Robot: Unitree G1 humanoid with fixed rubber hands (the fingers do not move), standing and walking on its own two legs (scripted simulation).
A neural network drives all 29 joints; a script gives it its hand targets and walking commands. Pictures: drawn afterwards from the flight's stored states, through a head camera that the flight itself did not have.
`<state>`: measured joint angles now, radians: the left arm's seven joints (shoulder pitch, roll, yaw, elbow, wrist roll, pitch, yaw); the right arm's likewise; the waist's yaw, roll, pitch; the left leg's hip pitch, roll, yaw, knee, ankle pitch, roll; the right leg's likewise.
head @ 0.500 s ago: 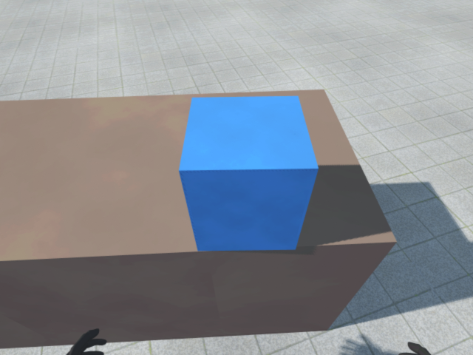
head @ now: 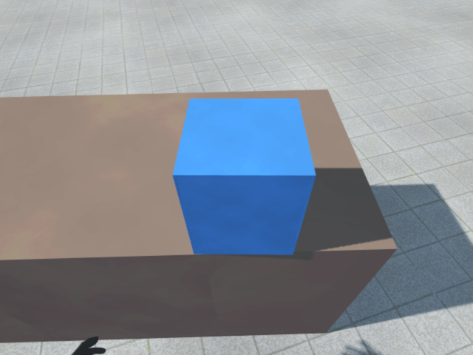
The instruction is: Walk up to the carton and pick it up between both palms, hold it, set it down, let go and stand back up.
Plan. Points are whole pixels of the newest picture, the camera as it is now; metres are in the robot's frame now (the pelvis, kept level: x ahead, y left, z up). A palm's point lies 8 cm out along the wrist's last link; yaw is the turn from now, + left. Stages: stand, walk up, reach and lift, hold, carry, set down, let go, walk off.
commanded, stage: walk up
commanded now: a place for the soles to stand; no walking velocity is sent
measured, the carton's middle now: (243, 180) +0.43 +0.02 +0.04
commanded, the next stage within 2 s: stand in 0.10 s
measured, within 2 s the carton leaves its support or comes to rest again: neither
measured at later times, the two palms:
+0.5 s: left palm out of the picture +0.12 +0.31 -0.11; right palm out of the picture +0.11 -0.31 -0.11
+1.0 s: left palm (105, 324) +0.20 +0.27 -0.09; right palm (422, 353) +0.16 -0.28 -0.08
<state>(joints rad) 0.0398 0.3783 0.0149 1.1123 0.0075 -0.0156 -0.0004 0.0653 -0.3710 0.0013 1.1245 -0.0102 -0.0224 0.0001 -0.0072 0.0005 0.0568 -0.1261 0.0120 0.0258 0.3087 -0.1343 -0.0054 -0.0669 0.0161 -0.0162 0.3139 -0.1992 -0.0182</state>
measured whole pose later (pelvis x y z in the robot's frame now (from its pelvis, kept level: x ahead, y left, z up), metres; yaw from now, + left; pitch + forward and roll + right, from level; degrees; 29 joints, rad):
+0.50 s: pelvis +0.01 +0.00 +0.00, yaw +0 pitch -2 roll +0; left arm 0.06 0.38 0.02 1.08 0.00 -0.01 0.00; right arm 0.07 -0.37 0.00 1.09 -0.01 -0.02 -0.01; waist 0.00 -0.01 0.05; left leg -0.11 0.01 0.03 0.31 -0.16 -0.01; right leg -0.05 0.02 -0.01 0.31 -0.22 -0.02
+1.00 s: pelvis +0.01 -0.01 -0.02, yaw -1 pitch -5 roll +0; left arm 0.07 0.29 0.15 0.42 0.11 0.46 -0.02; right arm 0.08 -0.29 -0.02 0.82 0.04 -0.11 0.03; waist -0.01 -0.08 0.13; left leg -0.17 0.03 0.03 0.54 -0.28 -0.02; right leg -0.10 0.03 -0.02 0.53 -0.33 -0.03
